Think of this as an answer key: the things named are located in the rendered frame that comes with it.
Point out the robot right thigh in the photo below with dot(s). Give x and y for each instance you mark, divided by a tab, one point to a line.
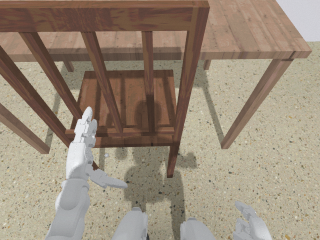
195	230

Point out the chair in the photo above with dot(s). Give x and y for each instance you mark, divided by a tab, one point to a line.
133	108

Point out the right robot hand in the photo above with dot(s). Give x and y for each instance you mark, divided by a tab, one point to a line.
256	229

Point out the left robot hand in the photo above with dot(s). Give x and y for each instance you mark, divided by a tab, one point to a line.
80	153

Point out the table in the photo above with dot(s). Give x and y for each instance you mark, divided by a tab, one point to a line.
235	30

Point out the right robot shin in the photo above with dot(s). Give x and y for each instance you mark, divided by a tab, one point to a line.
191	218

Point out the left robot forearm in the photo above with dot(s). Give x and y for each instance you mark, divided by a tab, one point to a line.
71	206

